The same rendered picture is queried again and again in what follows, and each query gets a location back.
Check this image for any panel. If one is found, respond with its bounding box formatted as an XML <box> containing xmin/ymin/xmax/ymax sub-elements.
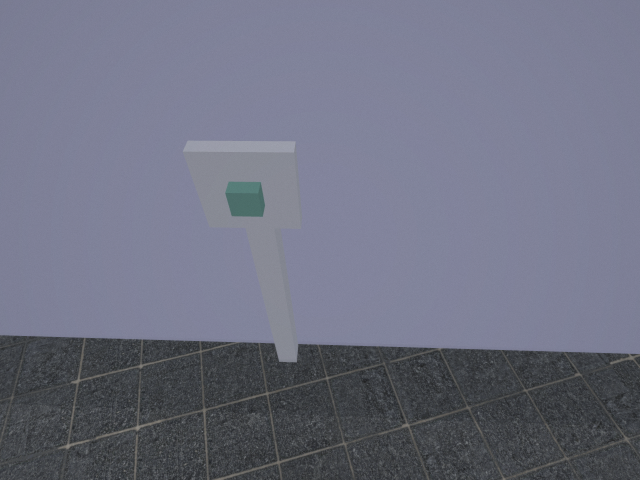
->
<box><xmin>183</xmin><ymin>141</ymin><xmax>302</xmax><ymax>362</ymax></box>

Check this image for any button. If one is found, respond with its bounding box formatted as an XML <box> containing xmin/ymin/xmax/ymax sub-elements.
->
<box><xmin>225</xmin><ymin>182</ymin><xmax>265</xmax><ymax>217</ymax></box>

